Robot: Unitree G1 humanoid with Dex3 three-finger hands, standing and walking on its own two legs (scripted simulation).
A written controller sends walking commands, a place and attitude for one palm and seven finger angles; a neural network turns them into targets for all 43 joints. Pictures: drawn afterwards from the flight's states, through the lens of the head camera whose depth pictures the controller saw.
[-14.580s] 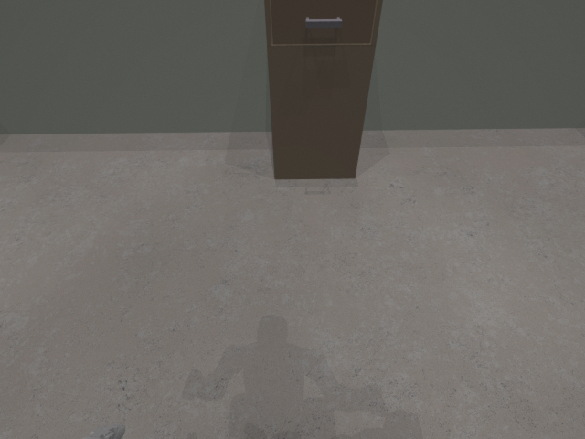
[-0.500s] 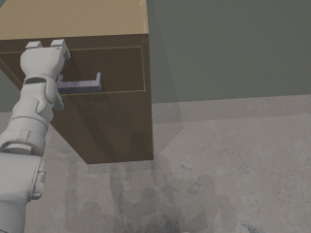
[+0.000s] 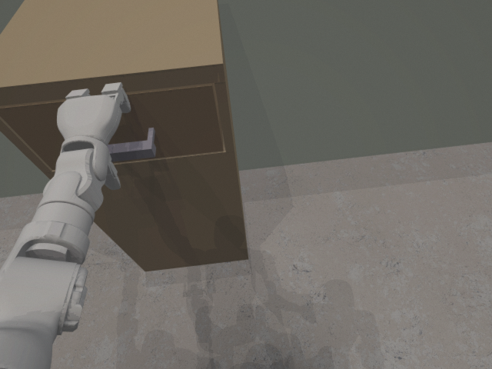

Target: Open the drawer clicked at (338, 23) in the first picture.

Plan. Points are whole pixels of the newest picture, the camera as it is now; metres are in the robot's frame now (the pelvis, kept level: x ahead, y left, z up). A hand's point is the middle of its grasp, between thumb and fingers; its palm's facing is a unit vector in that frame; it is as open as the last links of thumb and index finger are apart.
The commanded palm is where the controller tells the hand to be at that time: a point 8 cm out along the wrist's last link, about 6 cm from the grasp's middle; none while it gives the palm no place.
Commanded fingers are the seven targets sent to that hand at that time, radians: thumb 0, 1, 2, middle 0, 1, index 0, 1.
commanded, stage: move the hooked fingers above the handle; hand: left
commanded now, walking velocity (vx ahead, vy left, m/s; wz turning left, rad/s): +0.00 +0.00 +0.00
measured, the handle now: (120, 144) +0.52 +0.25 +0.04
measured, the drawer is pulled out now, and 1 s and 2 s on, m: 0.00 0.00 0.00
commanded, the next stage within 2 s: lift the fingers back up to retry in 0.78 s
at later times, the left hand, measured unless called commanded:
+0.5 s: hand (93, 136) +0.48 +0.26 +0.11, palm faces +0.09 +0.02 -1.00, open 13.7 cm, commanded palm +0.44 +0.27 +0.15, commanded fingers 0.00 -0.50 0.30 -0.30 -1.20 -0.30 -1.20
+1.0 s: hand (76, 149) +0.45 +0.28 +0.10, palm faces +0.08 +0.03 -1.00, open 13.8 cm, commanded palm +0.43 +0.26 +0.15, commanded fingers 0.00 -0.50 0.30 -0.30 -1.20 -0.30 -1.20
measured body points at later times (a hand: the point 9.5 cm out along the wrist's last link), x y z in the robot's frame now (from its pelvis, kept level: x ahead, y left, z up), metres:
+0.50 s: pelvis -0.01 -0.01 +0.00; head +0.07 -0.01 +0.44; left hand +0.47 +0.25 +0.16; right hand +0.06 -0.29 -0.13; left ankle -0.03 +0.08 -0.72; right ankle +0.00 -0.12 -0.72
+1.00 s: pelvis -0.01 +0.00 +0.00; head +0.06 -0.01 +0.44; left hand +0.44 +0.28 +0.16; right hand +0.08 -0.28 -0.13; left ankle -0.03 +0.08 -0.72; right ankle +0.00 -0.12 -0.72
